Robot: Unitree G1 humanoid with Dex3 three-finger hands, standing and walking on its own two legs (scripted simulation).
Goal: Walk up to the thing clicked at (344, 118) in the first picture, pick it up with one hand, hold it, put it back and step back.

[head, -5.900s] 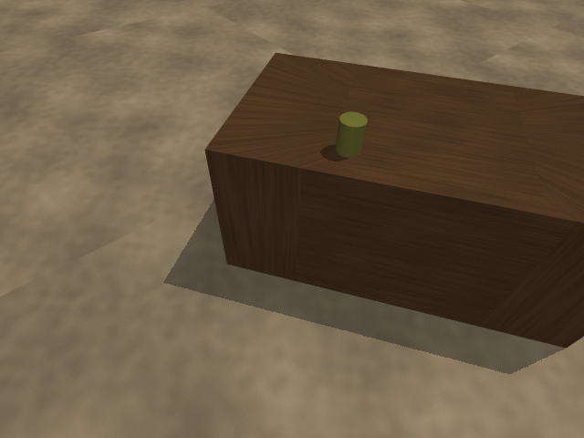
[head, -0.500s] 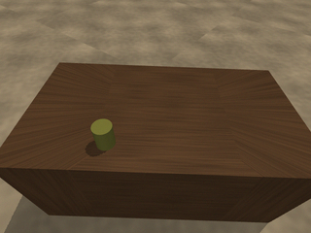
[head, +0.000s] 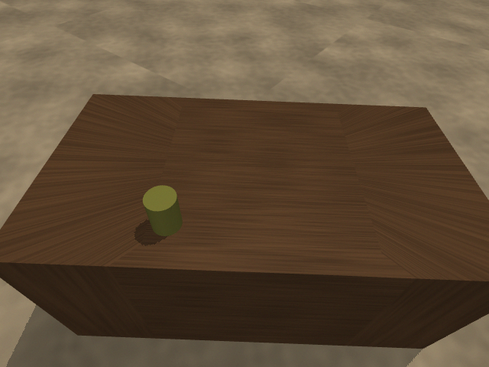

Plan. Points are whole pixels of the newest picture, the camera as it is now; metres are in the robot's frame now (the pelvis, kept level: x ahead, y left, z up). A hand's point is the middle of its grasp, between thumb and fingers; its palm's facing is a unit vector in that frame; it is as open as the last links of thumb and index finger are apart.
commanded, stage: stand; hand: left
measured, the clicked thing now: (163, 211) +0.51 +0.20 -0.13
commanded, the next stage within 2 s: rise first in 0.66 s
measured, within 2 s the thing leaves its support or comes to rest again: neither
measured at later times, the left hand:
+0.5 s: hand out of the picture +0.07 +0.26 -0.16, palm faces -0.01 -0.94 -0.35, open 7.4 cm
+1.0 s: hand (104, 365) +0.17 +0.24 -0.13, palm faces +0.14 -0.94 -0.32, open 10.9 cm
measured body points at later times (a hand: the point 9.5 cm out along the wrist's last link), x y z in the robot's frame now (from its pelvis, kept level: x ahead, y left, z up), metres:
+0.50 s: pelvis +0.00 +0.00 +0.00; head +0.01 +0.00 +0.45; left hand +0.08 +0.30 -0.13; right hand +0.09 -0.30 -0.13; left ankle +0.01 +0.14 -0.75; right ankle +0.00 -0.13 -0.75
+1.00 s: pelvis -0.01 +0.00 -0.01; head +0.03 +0.00 +0.44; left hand +0.16 +0.29 -0.10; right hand +0.15 -0.29 -0.12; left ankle +0.01 +0.14 -0.75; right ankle +0.00 -0.13 -0.75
